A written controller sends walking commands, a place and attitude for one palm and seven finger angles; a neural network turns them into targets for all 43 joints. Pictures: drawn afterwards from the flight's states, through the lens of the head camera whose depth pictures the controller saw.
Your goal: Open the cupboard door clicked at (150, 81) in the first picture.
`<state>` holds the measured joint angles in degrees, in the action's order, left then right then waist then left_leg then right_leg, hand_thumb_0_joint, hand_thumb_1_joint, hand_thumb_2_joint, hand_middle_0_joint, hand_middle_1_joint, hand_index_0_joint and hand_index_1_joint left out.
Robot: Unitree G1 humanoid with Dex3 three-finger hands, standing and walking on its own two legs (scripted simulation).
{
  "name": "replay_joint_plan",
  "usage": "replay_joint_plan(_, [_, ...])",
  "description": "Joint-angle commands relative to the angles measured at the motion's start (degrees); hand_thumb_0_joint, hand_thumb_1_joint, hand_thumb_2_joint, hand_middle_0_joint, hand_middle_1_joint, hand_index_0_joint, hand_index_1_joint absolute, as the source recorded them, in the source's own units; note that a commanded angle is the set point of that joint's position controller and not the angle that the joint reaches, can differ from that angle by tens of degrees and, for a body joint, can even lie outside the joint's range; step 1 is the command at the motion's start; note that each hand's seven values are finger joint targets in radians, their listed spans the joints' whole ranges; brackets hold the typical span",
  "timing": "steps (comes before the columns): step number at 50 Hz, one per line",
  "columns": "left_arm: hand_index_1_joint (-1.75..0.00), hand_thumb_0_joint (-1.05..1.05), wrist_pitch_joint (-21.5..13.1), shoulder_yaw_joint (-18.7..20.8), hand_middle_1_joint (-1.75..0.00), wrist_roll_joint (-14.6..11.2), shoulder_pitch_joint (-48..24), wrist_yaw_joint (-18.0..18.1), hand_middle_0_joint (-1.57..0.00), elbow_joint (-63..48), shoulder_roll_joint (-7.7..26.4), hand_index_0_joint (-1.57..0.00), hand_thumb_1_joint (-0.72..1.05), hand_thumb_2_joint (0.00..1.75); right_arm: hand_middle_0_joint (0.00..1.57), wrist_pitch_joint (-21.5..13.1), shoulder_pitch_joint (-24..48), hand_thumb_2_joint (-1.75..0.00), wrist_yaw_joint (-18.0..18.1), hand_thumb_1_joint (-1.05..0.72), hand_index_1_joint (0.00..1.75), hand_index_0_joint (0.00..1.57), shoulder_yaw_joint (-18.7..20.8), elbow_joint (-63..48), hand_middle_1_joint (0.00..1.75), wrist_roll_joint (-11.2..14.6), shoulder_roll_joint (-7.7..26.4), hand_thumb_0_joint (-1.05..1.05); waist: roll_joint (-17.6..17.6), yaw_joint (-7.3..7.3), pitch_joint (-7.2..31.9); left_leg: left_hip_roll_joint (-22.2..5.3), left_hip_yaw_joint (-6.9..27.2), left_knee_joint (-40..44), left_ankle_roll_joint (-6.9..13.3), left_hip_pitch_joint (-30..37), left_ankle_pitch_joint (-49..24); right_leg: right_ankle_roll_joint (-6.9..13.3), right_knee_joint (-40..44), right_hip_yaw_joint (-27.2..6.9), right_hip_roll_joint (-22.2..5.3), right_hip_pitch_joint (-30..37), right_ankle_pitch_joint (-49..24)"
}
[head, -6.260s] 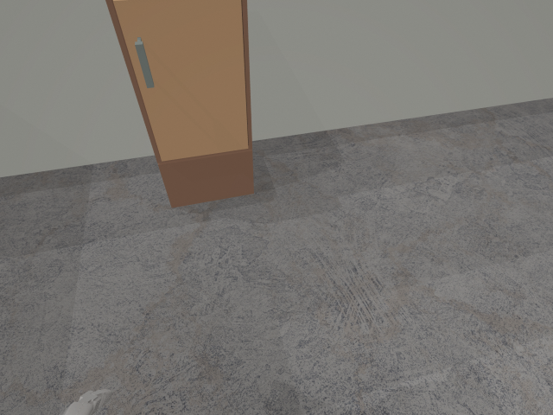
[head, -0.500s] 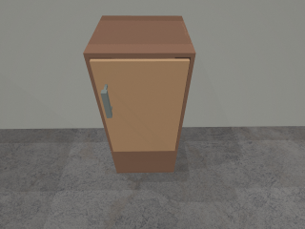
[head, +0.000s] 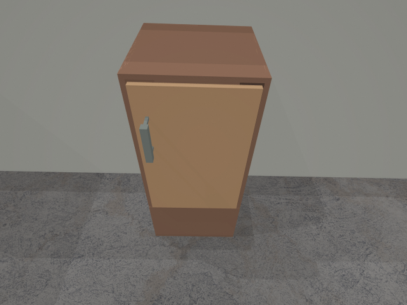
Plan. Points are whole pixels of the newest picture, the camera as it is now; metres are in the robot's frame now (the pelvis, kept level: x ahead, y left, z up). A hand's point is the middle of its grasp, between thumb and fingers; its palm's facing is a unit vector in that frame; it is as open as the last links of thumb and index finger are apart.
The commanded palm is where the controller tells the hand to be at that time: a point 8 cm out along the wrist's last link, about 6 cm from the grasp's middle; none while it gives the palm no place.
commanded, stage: come to a stop and stand still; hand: left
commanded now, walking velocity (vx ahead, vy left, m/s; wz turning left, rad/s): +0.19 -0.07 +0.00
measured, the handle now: (148, 139) +0.58 +0.20 -0.03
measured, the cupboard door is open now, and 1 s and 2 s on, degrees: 0 0 0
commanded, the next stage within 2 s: look again from close up in 1.92 s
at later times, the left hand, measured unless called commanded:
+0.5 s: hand out of the picture +0.06 +0.17 -0.16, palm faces +0.06 -0.97 -0.22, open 7.3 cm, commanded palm none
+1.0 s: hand out of the picture +0.04 +0.13 -0.17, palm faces +0.07 -0.98 -0.18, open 7.2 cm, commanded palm none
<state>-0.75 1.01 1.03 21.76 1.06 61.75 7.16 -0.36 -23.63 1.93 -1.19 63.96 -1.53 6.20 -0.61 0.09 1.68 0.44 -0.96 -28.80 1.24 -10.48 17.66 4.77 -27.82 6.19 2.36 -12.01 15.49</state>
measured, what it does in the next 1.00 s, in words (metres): shifts its weight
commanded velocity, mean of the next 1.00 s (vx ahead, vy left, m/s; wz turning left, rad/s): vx -0.05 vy -0.01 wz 0.00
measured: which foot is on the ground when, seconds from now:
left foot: down 0.00-1.00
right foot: down 0.00-1.00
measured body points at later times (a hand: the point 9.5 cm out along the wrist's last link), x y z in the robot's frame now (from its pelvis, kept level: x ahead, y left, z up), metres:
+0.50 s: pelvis +0.07 -0.01 +0.01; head +0.10 -0.01 +0.46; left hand +0.06 +0.22 -0.14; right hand +0.08 -0.23 -0.15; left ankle -0.01 +0.10 -0.72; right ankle +0.01 -0.07 -0.71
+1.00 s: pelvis +0.04 -0.04 +0.00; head +0.04 -0.03 +0.45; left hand +0.04 +0.18 -0.16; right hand +0.07 -0.26 -0.15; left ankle +0.03 +0.10 -0.74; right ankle +0.04 -0.09 -0.74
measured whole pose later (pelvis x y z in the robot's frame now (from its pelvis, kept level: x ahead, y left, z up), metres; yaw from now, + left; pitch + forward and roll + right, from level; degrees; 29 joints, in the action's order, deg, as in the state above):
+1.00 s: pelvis +0.04 -0.04 +0.00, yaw +1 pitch -2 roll +0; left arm 0.0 0.2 0.6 17.1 1.9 61.4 9.0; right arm 0.5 -14.0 2.4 0.2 63.3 -0.5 8.5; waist -1.1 -0.7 -1.3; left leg -2.8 -1.6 -25.5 -2.0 -8.9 14.3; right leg 4.7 -23.9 5.0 3.9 -8.2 13.9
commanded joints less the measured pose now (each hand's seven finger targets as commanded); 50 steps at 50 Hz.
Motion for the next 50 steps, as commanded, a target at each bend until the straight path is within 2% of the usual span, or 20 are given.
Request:
replay_joint_plan(1, [-0.30,0.00,-0.71,1.59,-0.30,0.10,4.05,-0.08,-0.20,-2.26,4.93,-0.20,0.90,0.90,0.20,-1.47,-4.28,-0.90,-0.02,-0.90,0.30,0.20,1.16,-2.27,0.30,-0.14,3.98,0.00,-1.51,-0.29,-11.81,-2.85,3.50,4.39,2.78,-12.24,7.75,1.68,10.01,-13.55,-10.19,-2.57,19.37])
replay_joint_plan(5, [-0.30,0.00,-1.31,1.21,-0.30,0.30,3.18,-0.68,-0.20,-2.93,2.78,-0.20,0.90,0.90,0.20,-2.39,-6.50,-0.90,0.34,-0.90,0.30,0.20,1.86,-1.79,0.30,0.03,6.25,0.00,7.68,0.89,-11.70,-10.47,13.94,11.88,6.42,-5.65,7.44,-0.07,-2.18,-4.85,-4.85,-8.59,7.62])
replay_joint_plan(7, [-0.30,0.00,-1.77,0.60,-0.30,0.66,1.47,-0.56,-0.20,-3.43,1.27,-0.20,0.90,0.90,0.20,-2.81,-6.75,-0.90,1.05,-0.90,0.30,0.20,2.00,-1.52,0.30,0.26,7.37,0.00,9.68,0.63,-11.44,-14.93,18.51,12.52,9.67,-0.83,-10.22,-1.34,-7.05,-1.92,-3.11,-11.57,2.31])
replay_joint_plan(10, [-0.30,0.00,-1.98,0.77,-0.30,-0.17,5.62,0.16,-0.20,-1.43,1.22,-0.20,0.90,0.90,0.20,-3.20,-4.09,-0.90,2.06,-0.90,0.30,0.20,1.09,-1.95,0.30,0.78,6.27,0.00,5.34,-1.44,-4.26,-10.62,8.60,2.13,6.55,0.44,-40.76,-1.95,-0.53,-5.08,-5.79,1.02,-12.52])
replay_joint_plan(13, [-0.30,0.00,-2.56,1.01,-0.30,-0.72,8.86,1.52,-0.20,0.45,5.34,-0.20,0.90,0.90,0.20,-2.99,-2.77,-0.90,2.32,-0.90,0.30,0.20,1.00,-2.75,0.30,1.42,4.67,0.00,-5.21,-1.44,1.04,-4.32,1.13,-2.29,-0.06,-6.51,-28.51,-1.24,-2.44,-9.45,-13.03,15.72,-60.97])
replay_joint_plan(15, [-0.30,0.00,-2.07,1.05,-0.30,-0.66,8.45,2.29,-0.20,0.13,6.62,-0.20,0.90,0.90,0.20,-2.17,-0.91,-0.90,2.12,-0.90,0.30,0.20,1.56,-3.14,0.30,1.84,4.43,0.00,-7.31,-1.28,2.73,-2.68,-0.33,-3.17,-1.32,-9.31,-12.55,-0.44,-4.18,-10.43,-15.69,19.42,-73.95])
replay_joint_plan(17, [-0.30,0.00,-0.99,0.83,-0.30,-0.42,5.31,2.45,-0.20,-0.66,6.71,-0.20,0.90,0.90,0.20,-1.29,0.26,-0.90,1.86,-0.90,0.30,0.20,1.95,-2.87,0.30,1.96,3.36,0.00,-4.92,-0.23,-0.36,-2.67,-0.94,0.30,-1.54,-7.30,-8.44,0.76,-4.19,-9.90,-16.01,14.46,-68.45])
replay_joint_plan(20, [-0.30,0.00,-0.12,1.26,-0.30,-0.37,1.98,2.31,-0.20,-3.40,5.50,-0.20,0.90,0.90,0.20,-0.97,-1.49,-0.90,1.96,-0.90,0.30,0.20,2.92,-2.33,0.30,1.10,5.69,0.00,2.80,0.48,-2.32,-7.48,0.27,1.42,0.22,3.66,-44.64,-2.34,-6.82,-6.19,-9.72,3.08,-42.83])
replay_joint_plan(22, [-0.30,0.00,0.03,1.08,-0.30,-0.14,0.62,2.52,-0.20,-4.09,4.18,-0.20,0.90,0.90,0.20,-1.02,-1.61,-0.90,2.02,-0.90,0.30,0.20,3.25,-1.69,0.30,0.95,6.54,0.00,5.85,0.75,-3.28,-11.30,2.43,1.61,3.05,9.92,-59.76,-3.68,-7.00,-4.62,-6.64,-3.46,-18.17])
replay_joint_plan(23, [-0.30,0.00,0.22,1.15,-0.30,-0.12,-0.67,2.44,-0.20,-4.91,3.73,-0.20,0.90,0.90,0.20,-0.96,-1.30,-0.90,1.92,-0.90,0.30,0.20,3.50,-1.91,0.30,0.82,7.75,0.00,8.07,0.94,-4.31,-13.43,4.09,2.59,4.93,12.43,-65.20,-4.19,-7.67,-4.36,-4.89,-7.23,-2.19])
replay_joint_plan(25, [-0.30,0.00,0.57,1.56,-0.30,-0.08,-2.95,2.11,-0.20,-6.00,4.04,-0.20,0.90,0.90,0.20,-0.88,0.51,-0.90,1.92,-0.90,0.30,0.20,3.67,-3.03,0.30,0.57,8.58,0.00,8.95,0.87,-5.75,-15.08,6.39,3.72,7.99,14.00,-66.69,-4.23,-8.20,-5.06,-4.30,-10.26,9.45])
replay_joint_plan(27, [-0.30,0.00,0.58,1.66,-0.30,0.16,-2.61,1.83,-0.20,-6.15,4.14,-0.20,0.90,0.90,0.20,-0.85,2.75,-0.90,1.92,-0.90,0.30,0.20,3.67,-4.06,0.30,0.62,8.70,0.00,7.31,-0.09,-5.40,-14.21,5.36,2.88,7.72,13.62,-64.64,-4.04,-5.58,-4.83,-4.41,-8.54,5.96])
replay_joint_plan(29, [-0.30,0.00,0.19,1.71,-0.30,0.23,1.11,1.63,-0.20,-5.37,4.76,-0.20,0.90,0.90,0.20,-0.88,4.77,-0.90,1.69,-0.90,0.30,0.20,3.57,-5.25,0.30,0.96,9.28,0.00,3.96,-2.11,-0.84,-11.15,3.11,-0.49,4.77,10.96,-54.15,-4.04,1.54,-5.22,-5.39,-1.12,-9.60])
replay_joint_plan(32, [-0.30,0.00,-0.60,1.79,-0.30,0.02,2.04,1.89,-0.20,-4.13,9.24,-0.20,0.90,0.90,0.20,0.04,3.93,-0.90,1.14,-0.90,0.30,0.20,3.46,-5.66,0.30,1.38,6.21,0.00,-10.88,-0.93,3.68,-2.42,-1.50,-4.78,-1.03,-2.69,-4.68,1.39,0.40,-15.37,-17.23,12.30,-54.54])
replay_joint_plan(33, [-0.30,0.00,-0.75,1.63,-0.30,-0.20,1.97,2.02,-0.20,-3.35,9.26,-0.20,0.90,0.90,0.20,0.54,5.62,-0.90,1.07,-0.90,0.30,0.20,3.34,-5.27,0.30,1.45,6.00,0.00,-14.91,-1.83,2.48,-1.70,-1.40,-8.74,-1.54,-6.16,10.20,2.41,1.83,-16.89,-18.59,13.80,-61.08])
replay_joint_plan(34, [-0.30,0.00,-0.66,1.26,-0.30,-0.03,1.79,2.18,-0.20,-3.24,8.80,-0.20,0.90,0.90,0.20,0.73,7.03,-0.90,1.04,-0.90,0.30,0.20,3.32,-5.27,0.30,1.57,5.96,0.00,-14.05,-2.26,0.93,-1.87,-0.19,-12.28,-1.47,-8.04,13.98,3.17,2.65,-17.39,-19.44,13.12,-62.14])
replay_joint_plan(39, [-0.30,0.00,-0.82,1.00,-0.30,0.08,-3.10,1.82,-0.20,-4.80,9.50,-0.20,0.90,0.90,0.20,0.68,7.34,-0.90,0.27,-0.90,0.30,0.20,2.78,-3.84,0.30,1.67,4.21,0.00,-4.70,-0.21,-1.68,-1.90,-0.84,-4.19,-1.71,-3.42,5.95,5.52,5.32,-14.78,-15.59,5.66,-41.42])
replay_joint_plan(42, [-0.30,0.00,-0.57,0.87,-0.30,-0.44,-4.92,1.35,-0.20,-4.75,8.85,-0.20,0.90,0.90,0.20,0.50,4.84,-0.90,0.15,-0.90,0.30,0.20,2.70,-1.87,0.30,1.32,3.83,0.00,-2.82,0.94,-2.85,-2.42,-0.90,4.63,-1.24,5.60,-5.96,0.46,9.05,-12.89,-11.49,-2.15,-16.95])
replay_joint_plan(45, [-0.30,0.00,-0.38,0.50,-0.30,-0.49,-4.17,1.14,-0.20,-4.05,7.02,-0.20,0.90,0.90,0.20,0.21,6.15,-0.90,0.36,-0.90,0.30,0.20,2.14,-2.31,0.30,0.87,6.01,0.00,-1.31,-0.14,-7.20,-6.28,2.00,5.91,0.21,0.62,-7.81,-4.85,12.95,-12.53,-8.35,-2.56,-6.84])
replay_joint_plan(50, [-0.30,0.00,-0.20,0.32,-0.30,-0.54,-2.29,0.83,-0.20,-2.17,7.21,-0.20,0.90,0.90,0.20,-0.16,4.72,-0.90,0.22,-0.90,0.30,0.20,1.32,-1.26,0.30,0.71,5.35,0.00,2.18,-0.60,-10.16,-5.52,2.13,8.91,-0.28,-2.23,-4.15,-3.91,15.60,-12.92,-7.91,-1.52,2.20])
